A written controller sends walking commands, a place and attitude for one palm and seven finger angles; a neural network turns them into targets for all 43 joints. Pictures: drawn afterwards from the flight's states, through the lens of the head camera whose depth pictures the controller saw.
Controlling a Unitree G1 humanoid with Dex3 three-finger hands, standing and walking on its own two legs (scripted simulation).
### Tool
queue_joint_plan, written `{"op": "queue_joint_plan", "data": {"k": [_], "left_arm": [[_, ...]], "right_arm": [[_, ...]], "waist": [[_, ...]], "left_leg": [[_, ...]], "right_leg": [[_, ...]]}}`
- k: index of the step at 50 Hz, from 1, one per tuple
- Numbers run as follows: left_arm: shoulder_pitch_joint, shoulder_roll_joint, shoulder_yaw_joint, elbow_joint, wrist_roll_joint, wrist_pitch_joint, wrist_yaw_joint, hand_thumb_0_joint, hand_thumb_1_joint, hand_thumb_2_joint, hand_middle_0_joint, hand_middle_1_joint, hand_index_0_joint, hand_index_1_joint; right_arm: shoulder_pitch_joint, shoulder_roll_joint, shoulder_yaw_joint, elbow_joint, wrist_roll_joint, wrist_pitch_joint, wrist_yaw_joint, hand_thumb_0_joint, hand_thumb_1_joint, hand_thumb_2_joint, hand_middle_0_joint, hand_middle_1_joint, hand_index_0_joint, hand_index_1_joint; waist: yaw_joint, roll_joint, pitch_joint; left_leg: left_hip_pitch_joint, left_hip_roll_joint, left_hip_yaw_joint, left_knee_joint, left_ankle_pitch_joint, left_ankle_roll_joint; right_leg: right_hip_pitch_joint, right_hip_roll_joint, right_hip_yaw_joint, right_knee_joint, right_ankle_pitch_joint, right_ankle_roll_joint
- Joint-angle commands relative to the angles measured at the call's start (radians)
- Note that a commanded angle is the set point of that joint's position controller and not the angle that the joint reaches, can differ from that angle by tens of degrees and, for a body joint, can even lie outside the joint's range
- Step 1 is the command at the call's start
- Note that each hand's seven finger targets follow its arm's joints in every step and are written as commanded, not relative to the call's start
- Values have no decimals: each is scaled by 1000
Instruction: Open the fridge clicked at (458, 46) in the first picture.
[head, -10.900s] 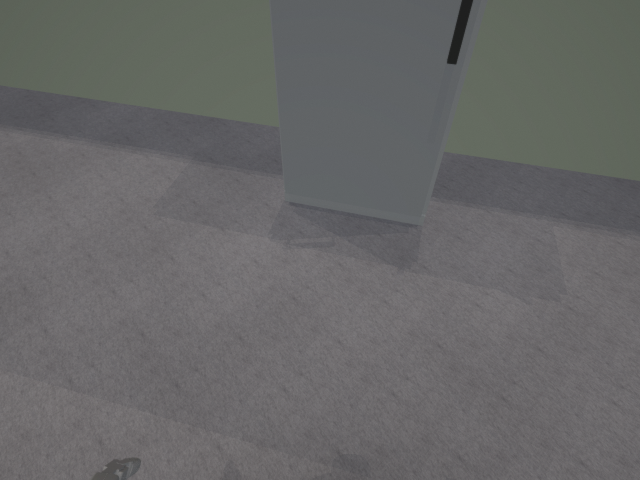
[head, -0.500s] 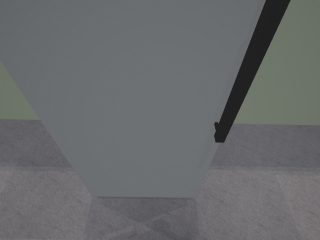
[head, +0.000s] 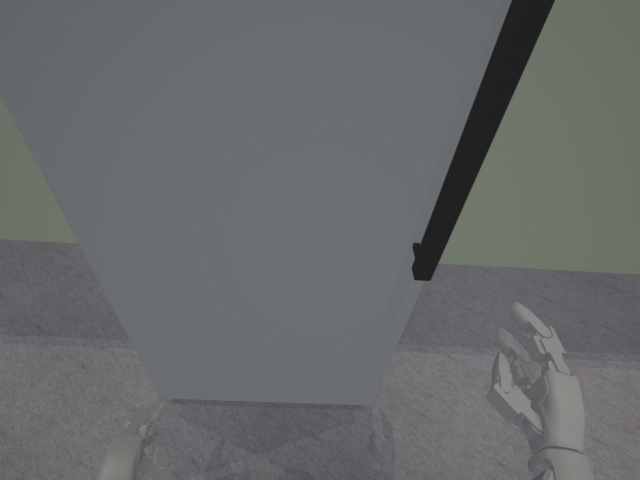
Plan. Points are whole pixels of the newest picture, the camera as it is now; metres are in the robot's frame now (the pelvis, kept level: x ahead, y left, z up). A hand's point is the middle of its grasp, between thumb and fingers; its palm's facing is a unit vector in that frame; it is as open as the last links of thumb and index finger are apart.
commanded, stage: raise the hand to about handle height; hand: right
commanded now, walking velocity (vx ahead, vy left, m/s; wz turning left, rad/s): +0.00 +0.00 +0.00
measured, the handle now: (468, 133) +0.47 -0.12 +0.25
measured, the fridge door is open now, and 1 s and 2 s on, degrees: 0 0 0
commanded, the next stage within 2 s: move the hooked fingers beside the handle in 1.86 s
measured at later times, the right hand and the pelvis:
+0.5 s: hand (515, 427) +0.21 -0.19 +0.04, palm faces -0.20 +0.98 -0.08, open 10.4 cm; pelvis -0.03 -0.02 -0.03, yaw -1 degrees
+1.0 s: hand out of the picture +0.24 -0.29 +0.13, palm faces +0.06 +1.00 -0.08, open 13.3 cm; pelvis +0.00 -0.03 +0.00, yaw -1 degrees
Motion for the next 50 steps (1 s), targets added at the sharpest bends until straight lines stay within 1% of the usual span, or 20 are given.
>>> {"op": "queue_joint_plan", "data": {"k": [1,3,5,7,10,13,15,16,18,20,22,24,26,28,31,35,38,40,45,50], "left_arm": [[-129,144,67,-292,-2,-48,-54,0,900,900,-200,-300,-200,-300],[-149,142,64,-349,-20,-23,-56,0,900,900,-200,-300,-200,-300],[-151,140,62,-383,-20,10,-41,0,900,900,-200,-300,-200,-300],[-143,106,49,-423,-18,18,-21,0,900,900,-200,-300,-200,-300],[-72,84,41,-398,0,0,-10,0,900,900,-200,-300,-200,-300],[-51,90,21,-346,-2,-31,-6,0,900,900,-200,-300,-200,-300],[-65,112,0,-323,-9,-51,-1,0,900,900,-200,-300,-200,-300],[-61,122,2,-313,-20,-56,7,0,900,900,-200,-300,-200,-300],[-48,135,0,-311,-34,-54,23,0,900,900,-200,-300,-200,-300],[-56,140,3,-320,-51,-40,34,0,900,900,-200,-300,-200,-300],[-101,131,0,-370,-58,-29,38,0,900,900,-200,-300,-200,-300],[-132,107,-13,-387,-51,-22,44,0,900,900,-200,-300,-200,-300],[-128,81,-23,-385,-42,-31,40,0,900,900,-200,-300,-200,-300],[-101,72,-24,-365,-35,-55,29,0,900,900,-200,-300,-200,-300],[-61,91,-16,-330,-26,-93,11,0,900,900,-200,-300,-200,-300],[-28,130,-3,-294,-42,-118,21,0,900,900,-200,-300,-200,-300],[-37,146,3,-293,-53,-125,48,0,900,900,-200,-300,-200,-300],[-54,146,-4,-290,-49,-123,59,0,900,900,-200,-300,-200,-300],[-78,119,-26,-288,-42,-121,62,0,900,900,-200,-300,-200,-300],[-71,129,-32,-274,-55,-103,56,0,900,900,-200,-300,-200,-300]], "right_arm": [[431,-33,-21,44,46,-195,277,0,-597,-770,222,495,222,495],[380,-128,-84,24,14,-159,341,0,-550,-750,225,525,225,525],[261,-232,-189,-125,34,-113,327,0,-503,-730,228,555,228,555],[101,-203,-180,-309,66,-120,278,0,-457,-710,232,585,232,585],[-138,-224,-177,-628,63,-236,178,0,-387,-680,237,630,237,630],[-95,-155,-39,-645,28,-320,174,0,-317,-650,242,675,242,675],[-135,-116,50,-569,28,-303,227,0,-270,-630,245,705,245,705],[-151,-141,53,-510,23,-270,254,0,-247,-620,247,720,247,720],[-119,-202,11,-344,19,-157,307,0,-200,-600,250,750,250,750],[-24,-252,-71,-167,21,-10,350,0,-153,-580,253,780,253,780],[-15,-311,-164,-238,58,107,360,0,-107,-560,257,810,257,810],[-9,-333,-267,-309,116,164,326,0,-60,-540,260,840,260,840],[-1,-336,-347,-425,166,149,268,0,-13,-520,263,870,263,870],[-25,-315,-353,-511,171,97,223,0,33,-500,267,900,267,900],[-47,-271,-253,-545,115,32,212,0,103,-470,272,945,272,945],[-122,-241,-149,-413,74,66,286,0,197,-430,278,1005,278,1005],[-187,-351,-234,-391,83,137,333,0,267,-400,283,1050,283,1050],[-242,-441,-328,-426,96,159,332,0,313,-380,287,1080,287,1080],[-324,-473,-422,-447,151,152,316,0,430,-330,295,1155,295,1155],[-353,-387,-322,-259,138,257,389,0,500,-300,300,1200,300,1200]], "waist": [[-83,262,38],[-93,182,-14],[-109,98,-44],[-78,6,-81],[-25,-121,-171],[16,-186,-173],[57,-160,-97],[71,-124,-56],[64,13,-7],[6,108,10],[-53,90,-93],[-93,114,-143],[-118,58,-191],[-106,-21,-175],[-65,-74,-140],[-8,-18,-33],[-34,10,-76],[-60,-26,-106],[-88,-72,-122],[-65,-71,6]], "left_leg": [[4,83,-100,-1,181,-46],[11,94,-131,16,192,-45],[-22,85,-147,28,96,-46],[-78,63,-134,33,-43,-35],[-141,29,-102,88,-19,-25],[-231,13,-62,117,-10,-14],[-263,14,-48,106,-35,-21],[-263,14,-50,86,-64,-26],[-221,19,-74,25,-158,-36],[-162,30,-88,-29,-204,-38],[-64,51,-86,-41,-182,-45],[17,52,-57,-35,-134,-47],[72,38,-29,-8,-17,-36],[45,25,-4,7,59,-30],[-8,15,-1,18,126,-24],[-69,16,-1,-22,47,-33],[-10,28,-16,-64,10,-38],[40,28,-13,-70,47,-32],[114,17,1,-90,168,-22],[84,18,-2,-127,193,-23]], "right_leg": [[-192,9,16,88,76,46],[-233,18,-5,118,70,34],[-266,20,-12,135,42,23],[-245,9,-9,139,10,13],[-144,-24,46,166,42,2],[-72,-41,84,183,66,1],[-87,-52,115,176,25,-5],[-114,-55,124,167,-26,-6],[-205,-47,130,133,-130,-10],[-238,-47,117,90,-134,-9],[-203,-35,97,59,-87,-5],[-179,-35,98,34,-27,0],[-134,-41,99,21,70,10],[-85,-51,95,4,128,26],[-30,-60,91,7,207,35],[-29,-69,125,-13,97,21],[-6,-63,128,-49,43,8],[32,-61,132,-66,93,11],[121,-60,132,-96,237,37],[115,-60,127,-122,229,36]]}}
